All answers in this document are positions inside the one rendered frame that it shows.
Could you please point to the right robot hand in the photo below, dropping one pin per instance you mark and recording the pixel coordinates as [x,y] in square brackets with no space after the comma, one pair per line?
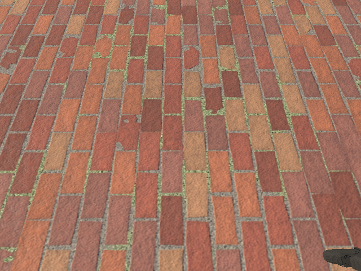
[344,257]

